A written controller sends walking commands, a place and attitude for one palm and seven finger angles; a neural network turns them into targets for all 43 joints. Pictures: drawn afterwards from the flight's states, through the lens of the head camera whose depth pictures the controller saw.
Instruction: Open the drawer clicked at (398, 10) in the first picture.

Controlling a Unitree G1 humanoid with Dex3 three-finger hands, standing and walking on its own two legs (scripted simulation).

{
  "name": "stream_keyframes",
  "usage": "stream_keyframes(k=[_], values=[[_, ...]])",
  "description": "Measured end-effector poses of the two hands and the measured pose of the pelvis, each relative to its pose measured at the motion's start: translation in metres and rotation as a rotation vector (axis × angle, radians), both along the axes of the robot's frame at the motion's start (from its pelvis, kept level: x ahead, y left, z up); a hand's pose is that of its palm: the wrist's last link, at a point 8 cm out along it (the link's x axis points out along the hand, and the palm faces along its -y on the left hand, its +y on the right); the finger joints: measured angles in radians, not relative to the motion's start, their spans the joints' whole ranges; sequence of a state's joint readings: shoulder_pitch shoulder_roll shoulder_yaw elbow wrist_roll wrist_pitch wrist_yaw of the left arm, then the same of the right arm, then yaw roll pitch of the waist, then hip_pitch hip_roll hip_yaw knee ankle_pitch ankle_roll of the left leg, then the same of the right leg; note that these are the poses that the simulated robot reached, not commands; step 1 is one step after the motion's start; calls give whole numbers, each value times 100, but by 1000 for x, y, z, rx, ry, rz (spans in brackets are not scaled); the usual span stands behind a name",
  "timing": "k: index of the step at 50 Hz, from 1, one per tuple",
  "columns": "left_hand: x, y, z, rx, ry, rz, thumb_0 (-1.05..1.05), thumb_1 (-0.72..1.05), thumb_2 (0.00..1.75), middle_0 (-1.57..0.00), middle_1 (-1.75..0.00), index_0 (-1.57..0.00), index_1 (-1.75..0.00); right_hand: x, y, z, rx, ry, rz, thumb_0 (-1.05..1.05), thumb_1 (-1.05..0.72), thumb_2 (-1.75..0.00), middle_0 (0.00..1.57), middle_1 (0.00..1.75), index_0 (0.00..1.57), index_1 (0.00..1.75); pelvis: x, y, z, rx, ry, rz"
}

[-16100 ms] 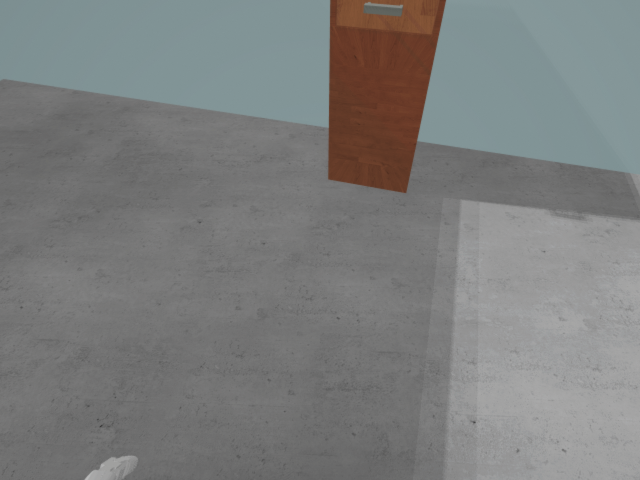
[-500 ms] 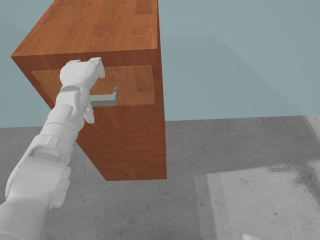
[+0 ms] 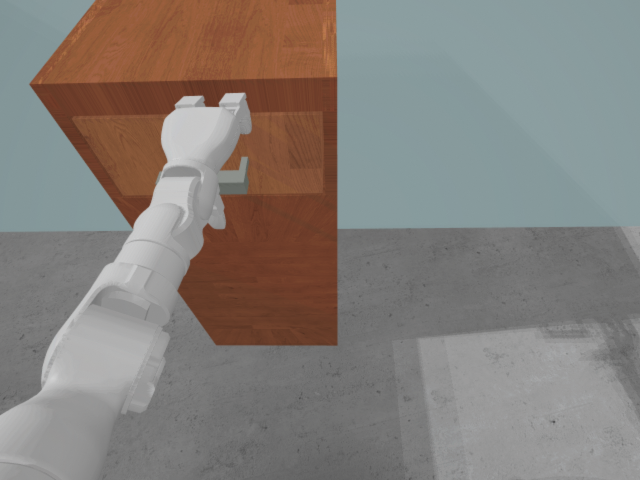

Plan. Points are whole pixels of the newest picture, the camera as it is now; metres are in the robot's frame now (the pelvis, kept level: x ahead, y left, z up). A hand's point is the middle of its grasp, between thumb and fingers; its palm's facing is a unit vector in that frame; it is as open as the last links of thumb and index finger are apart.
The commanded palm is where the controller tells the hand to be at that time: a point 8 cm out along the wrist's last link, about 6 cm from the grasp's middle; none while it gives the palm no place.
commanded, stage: lower the fingers behind the handle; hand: left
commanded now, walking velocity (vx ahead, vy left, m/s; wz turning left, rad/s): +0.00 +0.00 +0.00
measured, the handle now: (206, 172) +0.54 +0.16 +0.06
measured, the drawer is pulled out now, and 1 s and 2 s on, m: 0.00 0.00 0.00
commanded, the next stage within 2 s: close the thumb around the handle in 1.26 s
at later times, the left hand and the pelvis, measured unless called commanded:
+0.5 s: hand (200, 203) +0.48 +0.16 +0.06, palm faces -0.03 -0.03 -1.00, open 14.1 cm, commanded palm +0.47 +0.17 +0.11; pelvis -0.02 -0.01 -0.01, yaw +1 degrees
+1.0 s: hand (207, 207) +0.49 +0.16 +0.03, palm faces -0.04 -0.02 -1.00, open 13.8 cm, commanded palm +0.47 +0.16 +0.09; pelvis +0.01 +0.00 -0.01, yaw +0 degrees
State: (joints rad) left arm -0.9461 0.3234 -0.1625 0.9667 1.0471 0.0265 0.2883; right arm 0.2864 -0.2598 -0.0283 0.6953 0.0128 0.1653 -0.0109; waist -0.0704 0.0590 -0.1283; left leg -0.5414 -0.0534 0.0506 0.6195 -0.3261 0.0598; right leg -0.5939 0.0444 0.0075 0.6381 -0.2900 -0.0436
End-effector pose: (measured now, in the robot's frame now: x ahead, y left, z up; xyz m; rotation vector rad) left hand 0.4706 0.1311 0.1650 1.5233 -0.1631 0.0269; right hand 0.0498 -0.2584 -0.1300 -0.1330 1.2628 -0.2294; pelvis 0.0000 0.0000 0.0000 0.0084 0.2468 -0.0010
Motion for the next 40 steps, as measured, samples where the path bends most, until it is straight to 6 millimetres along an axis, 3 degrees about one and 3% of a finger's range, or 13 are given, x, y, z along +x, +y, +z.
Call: stream_keyframes(k=[5,9,15,23,30,40], values=[[2,-6,5,44,51,73,0,-49,30,-38,-126,-36,-132,-11,9,0,26,1,-43,1,-91,-90,20,30,20,29,-4,-3,1,2,-16,-10],[1,-6,6,45,112,91,0,-49,30,-35,-123,-32,-129,-20,5,6,3,-22,-66,1,-90,-90,20,30,21,29,-9,-6,2,3,-31,-15],[-8,21,-33,63,272,101,0,-49,30,-32,-121,-30,-124,-37,-15,13,-69,-39,-83,1,-90,-90,20,30,21,29,-19,-10,0,3,-28,-19],[-15,33,-45,22,155,-23,0,-49,30,-28,-120,-26,-118,-57,-33,9,-119,59,-42,1,-91,-90,20,30,20,29,-18,-9,-7,-3,20,10],[0,32,-72,36,155,43,0,-49,30,-31,-120,-29,-119,-51,-26,2,-89,83,-43,1,-91,-90,20,30,20,29,-10,-7,-12,-10,67,17],[4,30,-70,24,166,59,0,-49,30,-35,-122,-34,-123,-27,0,-6,-15,62,-43,1,-91,-90,20,30,20,29,7,-2,-10,-15,62,12]])
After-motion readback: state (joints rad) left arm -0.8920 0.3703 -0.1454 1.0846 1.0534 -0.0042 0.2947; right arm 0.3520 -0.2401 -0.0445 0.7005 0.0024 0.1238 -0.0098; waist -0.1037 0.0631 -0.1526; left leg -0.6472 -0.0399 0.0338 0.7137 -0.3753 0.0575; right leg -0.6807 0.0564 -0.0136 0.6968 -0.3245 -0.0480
